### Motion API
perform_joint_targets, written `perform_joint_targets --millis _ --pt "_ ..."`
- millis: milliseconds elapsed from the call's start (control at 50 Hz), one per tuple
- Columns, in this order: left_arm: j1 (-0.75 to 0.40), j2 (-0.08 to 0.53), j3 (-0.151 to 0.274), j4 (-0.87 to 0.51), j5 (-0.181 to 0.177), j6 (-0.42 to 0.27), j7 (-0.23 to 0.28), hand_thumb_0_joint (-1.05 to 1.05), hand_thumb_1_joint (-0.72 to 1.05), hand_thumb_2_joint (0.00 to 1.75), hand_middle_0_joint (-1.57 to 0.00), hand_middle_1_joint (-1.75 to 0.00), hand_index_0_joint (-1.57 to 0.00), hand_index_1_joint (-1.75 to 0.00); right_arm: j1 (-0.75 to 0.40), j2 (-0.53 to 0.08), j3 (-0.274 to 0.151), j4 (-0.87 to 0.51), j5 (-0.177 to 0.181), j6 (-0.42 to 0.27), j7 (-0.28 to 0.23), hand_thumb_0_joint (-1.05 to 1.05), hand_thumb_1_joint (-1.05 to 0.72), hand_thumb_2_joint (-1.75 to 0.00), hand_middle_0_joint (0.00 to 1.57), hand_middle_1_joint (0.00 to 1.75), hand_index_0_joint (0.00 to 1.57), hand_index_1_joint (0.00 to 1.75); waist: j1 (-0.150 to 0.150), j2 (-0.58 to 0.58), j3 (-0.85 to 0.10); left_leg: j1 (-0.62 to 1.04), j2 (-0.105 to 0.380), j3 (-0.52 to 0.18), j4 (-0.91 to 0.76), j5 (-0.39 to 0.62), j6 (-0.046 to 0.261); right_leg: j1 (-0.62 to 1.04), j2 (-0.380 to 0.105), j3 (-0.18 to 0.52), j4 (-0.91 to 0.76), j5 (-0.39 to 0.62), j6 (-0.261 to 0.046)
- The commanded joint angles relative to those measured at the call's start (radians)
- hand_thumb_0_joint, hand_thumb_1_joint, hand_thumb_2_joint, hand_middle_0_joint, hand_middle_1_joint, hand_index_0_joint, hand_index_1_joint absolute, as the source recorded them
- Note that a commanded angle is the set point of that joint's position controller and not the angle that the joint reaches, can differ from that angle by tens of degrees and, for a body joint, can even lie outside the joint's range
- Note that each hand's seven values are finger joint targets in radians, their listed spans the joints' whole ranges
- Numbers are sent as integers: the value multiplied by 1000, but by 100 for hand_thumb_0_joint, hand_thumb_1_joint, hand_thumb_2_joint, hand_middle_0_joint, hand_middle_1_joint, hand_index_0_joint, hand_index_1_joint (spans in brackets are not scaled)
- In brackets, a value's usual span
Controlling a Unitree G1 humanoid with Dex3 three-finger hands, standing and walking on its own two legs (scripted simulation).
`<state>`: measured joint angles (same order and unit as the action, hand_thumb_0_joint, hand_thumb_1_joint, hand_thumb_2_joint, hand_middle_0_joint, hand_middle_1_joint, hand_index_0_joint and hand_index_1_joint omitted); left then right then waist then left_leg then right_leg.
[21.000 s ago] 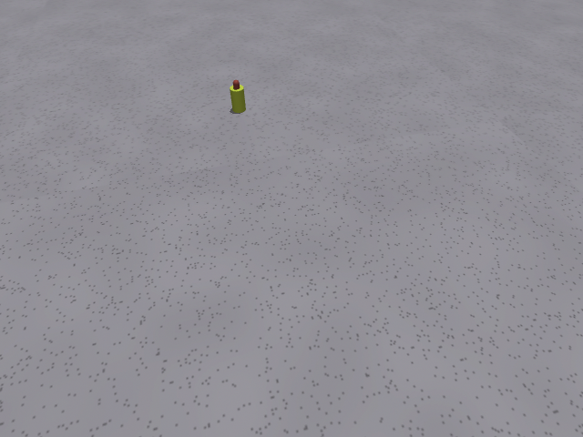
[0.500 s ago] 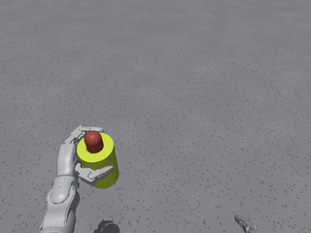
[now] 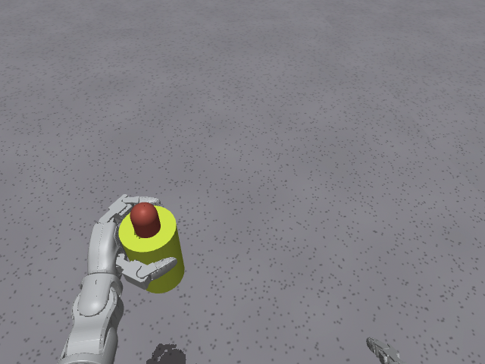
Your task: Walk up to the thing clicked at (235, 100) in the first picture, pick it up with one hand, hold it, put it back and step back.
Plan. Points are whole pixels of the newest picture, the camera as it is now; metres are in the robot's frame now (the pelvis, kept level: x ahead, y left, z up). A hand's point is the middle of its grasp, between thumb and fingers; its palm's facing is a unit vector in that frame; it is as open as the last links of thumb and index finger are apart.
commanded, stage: hold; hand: left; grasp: from the side
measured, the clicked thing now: (153, 244) +0.32 +0.16 +0.02
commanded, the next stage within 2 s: crouch in 0.70 s
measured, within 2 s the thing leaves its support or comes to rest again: neither
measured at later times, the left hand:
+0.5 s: hand (143, 241) +0.31 +0.17 +0.04, palm faces +0.09 -1.00 -0.02, open 11.5 cm
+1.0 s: hand (142, 247) +0.31 +0.17 +0.03, palm faces +0.11 -0.99 -0.02, open 11.5 cm
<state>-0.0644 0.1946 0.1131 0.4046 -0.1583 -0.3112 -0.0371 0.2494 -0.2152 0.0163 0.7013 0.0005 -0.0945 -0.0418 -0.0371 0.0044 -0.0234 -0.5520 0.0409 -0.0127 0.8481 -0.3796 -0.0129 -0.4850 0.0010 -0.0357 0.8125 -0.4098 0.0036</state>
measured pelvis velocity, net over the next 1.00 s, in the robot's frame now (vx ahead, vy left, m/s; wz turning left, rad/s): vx -0.01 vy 0.00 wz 0.00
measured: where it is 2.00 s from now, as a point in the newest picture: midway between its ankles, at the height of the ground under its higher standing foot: outside the picture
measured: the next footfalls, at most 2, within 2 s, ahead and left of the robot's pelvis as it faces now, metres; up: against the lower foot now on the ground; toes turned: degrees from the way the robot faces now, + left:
none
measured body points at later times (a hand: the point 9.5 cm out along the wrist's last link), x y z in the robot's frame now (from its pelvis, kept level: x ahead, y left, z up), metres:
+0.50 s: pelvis +0.00 +0.00 +0.00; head +0.02 +0.01 +0.45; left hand +0.30 +0.22 +0.04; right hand +0.12 -0.24 -0.10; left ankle +0.03 +0.12 -0.70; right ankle +0.00 -0.12 -0.70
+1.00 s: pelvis -0.01 +0.00 +0.00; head +0.03 +0.01 +0.45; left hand +0.30 +0.23 +0.03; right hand +0.12 -0.24 -0.11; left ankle +0.03 +0.12 -0.70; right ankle +0.00 -0.12 -0.70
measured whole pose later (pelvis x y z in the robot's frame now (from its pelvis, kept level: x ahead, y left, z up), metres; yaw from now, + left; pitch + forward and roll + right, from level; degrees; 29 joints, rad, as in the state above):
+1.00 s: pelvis -0.01 +0.00 +0.00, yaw +0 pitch +5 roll -2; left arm -0.09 0.20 0.12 0.45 -0.16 -0.34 -0.04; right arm 0.24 -0.22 0.02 0.71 0.00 -0.11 -0.04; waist -0.03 0.00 -0.02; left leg -0.58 0.04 -0.02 0.87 -0.38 -0.01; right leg -0.51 0.00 -0.04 0.83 -0.41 0.00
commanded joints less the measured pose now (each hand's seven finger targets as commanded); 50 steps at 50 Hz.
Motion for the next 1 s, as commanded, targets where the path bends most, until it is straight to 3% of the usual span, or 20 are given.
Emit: perform_joint_targets --millis 0,20,120,180,200,220,260,300,320,460,560,620,640,660,680,700,720,760,800,980 --pt "-448 168 91 -415 -45 -156 -2 0 7 119 -117 -134 -118 -134 -34 -141 -56 -126 0 -41 -6 0 -91 -91 20 30 20 30 4 92 -331 211 -28 0 -122 213 10 65 14 3 -113 272 -15" --pt "-448 179 106 -397 -45 -155 0 0 7 118 -116 -133 -117 -134 -32 -136 -53 -124 2 -40 -8 0 -92 -91 20 30 20 30 10 93 -328 205 -30 1 -124 201 9 70 13 4 -116 261 -16" --pt "-406 110 56 -341 -61 -157 -13 0 6 119 -117 -135 -118 -135 -36 -135 -50 -123 1 -47 -7 0 -92 -91 20 30 20 30 -7 46 -294 181 -32 0 -124 162 15 53 12 3 -118 235 -10" --pt "-446 178 87 -406 -50 -169 -11 0 7 119 -118 -135 -119 -135 -37 -145 -57 -130 4 -48 -10 0 -92 -91 20 30 20 30 2 89 -337 211 -36 6 -117 195 14 62 8 9 -118 264 -13" --pt "-397 143 55 -364 -43 -162 -17 0 5 119 -118 -135 -119 -136 -40 -141 -55 -133 3 -48 -10 0 -92 -91 20 30 20 30 -3 61 -321 208 -34 1 -122 183 15 56 11 5 -117 249 -12" --pt "-436 163 58 -454 -43 -171 -15 0 5 118 -118 -135 -119 -135 -39 -138 -53 -136 3 -50 -9 0 -92 -91 20 30 20 30 5 91 -339 220 -35 4 -125 174 11 59 10 6 -122 239 -15" --pt "-402 140 52 -422 -48 -164 -11 0 2 116 -116 -133 -117 -133 -30 -138 -53 -126 2 -53 -9 0 -92 -91 20 30 20 30 4 81 -355 228 -32 -4 -123 180 9 64 15 -2 -116 238 -16" --pt "-411 164 90 -437 -55 -157 1 0 3 117 -116 -133 -117 -134 -40 -136 -50 -131 6 -54 -11 0 -93 -91 20 30 20 30 8 77 -354 214 -36 1 -124 177 11 80 13 2 -124 244 -14" --pt "-426 146 64 -441 -53 -153 3 0 2 116 -116 -133 -118 -134 -36 -129 -43 -130 5 -54 -13 0 -93 -91 20 30 20 30 -4 67 -339 209 -34 -1 -124 177 13 73 13 2 -124 247 -13" --pt "-441 169 102 -372 -46 -149 6 0 4 121 -117 -135 -118 -136 -41 -127 -43 -118 4 -52 -16 0 -92 -91 20 30 20 30 5 65 -292 186 -32 2 -127 176 14 60 9 5 -122 247 -11" --pt "-408 128 48 -340 -42 -138 -13 0 7 120 -118 -136 -119 -136 -29 -137 -53 -116 2 -52 -11 0 -92 -91 20 30 20 30 -7 72 -306 214 -28 -3 -126 206 9 51 15 -2 -116 265 -15" --pt "-451 154 59 -392 -44 -142 -18 0 4 118 -117 -134 -118 -135 -38 -127 -47 -127 5 -55 -10 0 -92 -91 20 30 20 30 -1 83 -326 217 -32 1 -126 200 12 66 11 3 -127 265 -13" --pt "-381 145 67 -333 -46 -137 -16 0 5 119 -118 -135 -119 -136 -32 -138 -56 -120 6 -55 -9 0 -92 -91 20 30 20 30 2 59 -303 205 -30 -2 -132 183 12 61 13 -3 -124 244 -13" --pt "-433 159 76 -392 -51 -146 -14 0 2 119 -118 -136 -119 -137 -45 -137 -53 -129 8 -55 -8 0 -93 -91 20 30 20 30 7 82 -297 205 -30 -2 -140 161 10 51 13 -2 -127 222 -15" --pt "-377 148 77 -323 -50 -136 -13 0 2 118 -117 -135 -118 -135 -40 -140 -54 -128 6 -52 -9 0 -92 -91 20 30 20 30 5 64 -315 209 -29 -2 -132 177 12 60 14 -2 -128 236 -14" --pt "-458 169 85 -441 -56 -151 -9 0 4 118 -116 -134 -117 -134 -39 -133 -50 -136 8 -55 -9 0 -92 -91 20 30 20 30 7 79 -356 225 -30 -2 -133 192 11 79 13 -2 -129 252 -15" --pt "-398 149 82 -374 -56 -145 -6 0 4 119 -117 -134 -118 -135 -34 -137 -52 -129 8 -56 -10 0 -93 -91 20 30 20 30 6 59 -328 215 -30 -2 -131 193 11 78 14 -3 -122 250 -14" --pt "-421 183 116 -395 -58 -152 1 0 1 118 -117 -135 -118 -136 -38 -136 -50 -126 7 -56 -14 0 -93 -91 20 30 20 30 5 62 -322 199 -35 5 -122 201 17 82 10 7 -126 269 -10" --pt "-447 163 85 -447 -51 -159 3 0 9 115 -115 -128 -116 -130 -38 -129 -46 -128 5 -58 -13 0 -88 -90 20 30 20 30 2 85 -318 208 -31 1 -135 186 11 62 13 3 -119 249 -15" --pt "-438 113 64 -215 -34 -188 -5 0 12 117 -120 -132 -121 -132 -41 -135 -58 -102 -4 -57 2 0 -89 -91 20 30 20 30 -14 25 -225 101 -27 -6 -97 98 18 -45 9 -1 -86 173 -16"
